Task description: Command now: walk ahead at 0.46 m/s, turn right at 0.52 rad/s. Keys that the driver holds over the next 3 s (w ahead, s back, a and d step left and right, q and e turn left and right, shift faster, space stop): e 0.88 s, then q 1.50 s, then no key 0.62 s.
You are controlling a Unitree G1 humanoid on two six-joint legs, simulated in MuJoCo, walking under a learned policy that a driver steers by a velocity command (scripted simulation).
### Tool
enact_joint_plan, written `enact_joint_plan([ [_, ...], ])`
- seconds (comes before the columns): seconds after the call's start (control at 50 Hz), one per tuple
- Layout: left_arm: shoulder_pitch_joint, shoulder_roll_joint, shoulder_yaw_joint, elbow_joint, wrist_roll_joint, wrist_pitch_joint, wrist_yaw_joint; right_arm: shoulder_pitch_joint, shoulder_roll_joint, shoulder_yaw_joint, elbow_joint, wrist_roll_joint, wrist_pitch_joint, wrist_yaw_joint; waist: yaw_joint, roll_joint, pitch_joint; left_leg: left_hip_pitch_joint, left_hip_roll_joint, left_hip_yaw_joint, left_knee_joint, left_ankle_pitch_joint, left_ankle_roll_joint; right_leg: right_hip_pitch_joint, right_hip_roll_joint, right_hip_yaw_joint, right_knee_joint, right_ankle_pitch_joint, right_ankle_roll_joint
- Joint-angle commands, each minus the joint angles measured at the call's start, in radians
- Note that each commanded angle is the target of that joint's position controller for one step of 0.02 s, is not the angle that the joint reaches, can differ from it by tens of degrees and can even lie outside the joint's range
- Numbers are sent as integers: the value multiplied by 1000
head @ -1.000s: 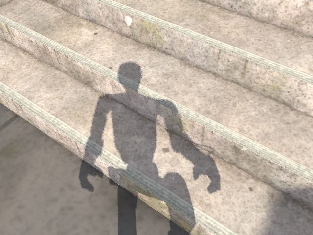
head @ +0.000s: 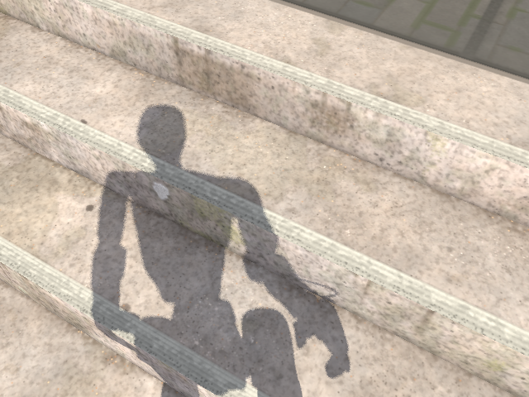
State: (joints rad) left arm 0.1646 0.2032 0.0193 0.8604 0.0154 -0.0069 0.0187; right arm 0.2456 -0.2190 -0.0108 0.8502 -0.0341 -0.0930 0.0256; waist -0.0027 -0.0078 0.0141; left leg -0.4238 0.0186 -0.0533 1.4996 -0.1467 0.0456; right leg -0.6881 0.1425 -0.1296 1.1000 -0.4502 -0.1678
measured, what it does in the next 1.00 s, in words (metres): climbs, turning right: left foot 0.15 m higher, then right foot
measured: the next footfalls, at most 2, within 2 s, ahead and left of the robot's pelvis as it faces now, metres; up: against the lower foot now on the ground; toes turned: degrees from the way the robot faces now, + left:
left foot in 0.44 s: +0.49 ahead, +0.04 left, +0.15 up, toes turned -16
right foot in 1.00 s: +0.37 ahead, -0.13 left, +0.15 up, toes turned -40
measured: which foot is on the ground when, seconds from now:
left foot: up 0.00-0.42, down 0.44-1.00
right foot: down 0.00-0.46, up 0.48-0.98, down 1.00-1.00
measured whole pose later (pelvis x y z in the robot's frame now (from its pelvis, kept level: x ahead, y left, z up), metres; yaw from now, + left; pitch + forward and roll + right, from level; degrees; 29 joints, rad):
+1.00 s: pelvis +0.37 -0.01 +0.21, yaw -35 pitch +0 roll +1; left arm 0.18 0.16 0.04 0.61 0.02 0.05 0.02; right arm 0.28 -0.20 -0.05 0.70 -0.05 0.01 -0.06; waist -0.06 0.02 0.03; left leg -0.37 0.12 0.32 0.72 -0.32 0.06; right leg -0.38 -0.04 -0.08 0.71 -0.33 -0.03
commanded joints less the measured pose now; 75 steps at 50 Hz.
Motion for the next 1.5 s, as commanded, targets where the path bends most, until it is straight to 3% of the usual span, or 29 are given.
enact_joint_plan([
  [0.02, 62, 55, 34, 11, 12, -40, 9, 24, 5, 10, -145, -18, 25, -19, -49, 74, 25, -364, 23, -12, 198, -74, 5, 194, -232, 625, -650, 312, -85],
  [0.12, 148, 99, 43, 38, 2, -71, -21, -61, -11, 22, -236, -36, 47, -39, -59, 36, 13, -493, 31, 64, 35, -86, -3, 239, -133, 372, -683, 563, -14],
  [0.14, 128, 91, 44, -5, -5, -67, -10, -88, -36, 13, -243, -37, 46, -30, -38, 70, -4, -393, 26, 105, -119, 12, -21, 216, -119, 341, -693, 757, 9],
  [0.18, 236, 95, 44, -6, -4, -56, 27, -133, 13, 19, -261, -28, 40, -28, 25, -71, -96, -474, -21, 161, -46, 43, -38, 442, -139, 370, -610, 1156, 35],
  [0.24, 408, 170, 69, -14, 9, -50, 47, -222, 23, 17, -299, -28, 41, -39, 99, -76, -121, -965, -11, 89, 324, -191, -29, 868, -245, 530, -589, 1083, -10],
  [0.32, 477, 113, 50, 11, 8, -37, 46, -516, 80, 61, -445, -37, 55, -42, 145, -67, 40, -1065, -8, 124, 259, -309, -42, 793, -250, 602, -700, 902, -14],
  [0.4, 349, 156, 64, -37, 2, -4, 66, -401, 57, 77, -483, 17, 93, -31, 45, -92, -7, -422, -45, 165, -279, -310, 40, 574, -229, 469, -826, 1409, 51],
  [0.44, 200, 241, 89, -96, -27, -45, 40, 36, -34, 12, -344, 59, 91, -57, -156, -214, -288, 198, -83, 89, -495, -68, 70, 508, -226, 470, -552, 1787, 96],
  [0.46, 149, 255, 100, -123, -57, -85, 21, 193, -121, -28, -306, 28, 74, -71, -251, -102, -388, 445, 20, -74, -670, 106, 126, 420, -183, 455, -303, 1427, 141],
  [0.48, 174, 129, 76, -208, -83, -91, -10, 175, -249, -61, -288, 7, 64, -76, -180, 445, -568, 615, 421, -616, -913, 664, 339, 184, 105, 309, 282, 22, 227],
  [0.5, 215, 208, 90, -184, 7, -90, -26, 38, -170, -54, -327, 29, 87, -87, -111, 294, -612, 487, 360, -749, -961, 641, 352, 193, 44, 336, 538, 24, 207],
  [0.54, 197, 134, 83, -184, 36, -37, -25, -108, 17, -14, -304, 21, 90, -108, 6, -8, -275, 183, 285, -478, -941, 11, 275, 89, -63, 249, 581, 163, 198],
  [0.6, 149, 21, 47, -226, 46, 34, 4, -116, 65, -11, -215, -7, 69, -112, 76, -21, -4, -151, 210, -246, -985, -303, 194, 8, -89, 223, 654, 227, 154],
  [0.74, 56, 48, 47, -327, 51, 73, 50, -83, -3, -29, -178, -4, 35, -86, 97, 58, -35, -80, 248, -25, -1071, -277, 147, -140, -138, 229, 553, 365, 190],
  [0.86, -86, 56, 54, -386, 10, 87, 6, -1, -111, -63, -241, -27, 70, -126, -35, 74, -112, 187, 346, 38, -1147, -165, 176, -6, -224, 118, 74, 102, 188],
  [0.92, -35, 39, 56, -351, 2, 74, 0, -16, -120, -70, -246, -38, 77, -110, -43, 124, -112, 81, 304, 120, -1107, -180, 141, 266, -170, 10, -135, 1, 139],
  [0.98, 135, -28, 34, -260, -7, 40, -1, 61, -85, -65, -169, -7, 109, -83, -5, 101, -77, 104, 217, 172, -987, -103, 101, 458, -108, -33, -588, 110, 129],
  [1.0, 145, -24, 31, -258, 9, 11, -6, 112, -31, -57, -143, 5, 116, -66, 1, -8, -51, 24, 181, 207, -857, -132, 53, 558, -202, 138, -710, 212, 133],
  [1.02, 120, 37, 31, -286, 18, -6, 9, 93, 60, -29, -186, 28, 114, -54, 0, -256, -47, -152, 89, 222, -768, -322, -41, 571, -454, 451, -793, 337, 53],
  [1.04, 152, 11, 32, -292, 23, -3, 34, 87, 25, -41, -160, 32, 123, -60, 63, -239, -81, 12, 104, 122, -646, -376, -54, 393, -525, 472, -842, 307, -74],
  [1.08, 57, -2, 21, -294, 37, -3, 49, 27, -10, -58, -167, 36, 124, -51, 20, -198, 20, -39, 63, 81, -516, -348, -72, 365, -481, 367, -843, 273, -101],
  [1.16, 105, 39, 27, -280, 41, -21, 59, -1, -26, -81, -168, 5, 115, -39, 21, -17, -21, -183, 13, 43, -441, -365, -64, 578, -429, 234, -711, 602, -74],
  [1.28, 126, 92, 57, -258, 31, -17, 62, -32, -6, -73, -214, 15, 112, -32, 41, -145, -64, -115, 2, 124, -633, -400, -55, 574, -434, 166, -648, 499, -68],
  [1.34, 70, 99, 67, -241, 10, -1, 49, 73, 11, -68, -190, 26, 110, -44, -32, -124, -79, 143, -40, 194, -922, -152, -5, 409, -397, 70, -554, 372, 12],
  [1.36, 96, 85, 71, -224, 13, 3, 36, 102, -30, -78, -185, 14, 102, -44, -42, -16, -74, 243, -24, 119, -992, -66, 2, 310, -359, 17, -433, 248, 68],
  [1.38, 55, 18, 54, -272, 7, 9, 23, 135, -151, -109, -210, -3, 88, -51, -68, 253, -73, 359, 211, -267, -1115, 58, 73, 51, -253, -62, -162, -27, 161],
  [1.4, 6, 16, 51, -310, -4, 22, 30, 164, -209, -132, -238, 4, 92, -64, -111, 355, -119, 305, 335, -520, -1205, 163, 238, 1, -147, 82, 32, -164, 197],
  [1.44, 11, 36, 56, -271, 9, 23, 25, 42, -133, -106, -270, 7, 107, -74, -51, 150, -29, 185, 268, -390, -1194, -33, 277, -7, -189, 150, 222, -15, 221],
  [1.5, -28, 59, 59, -276, 31, 19, 6, -23, -85, -83, -301, 16, 98, -80, -18, 79, -27, 202, 155, -293, -1126, 25, 198, -39, -180, 152, 147, 77, 215],
])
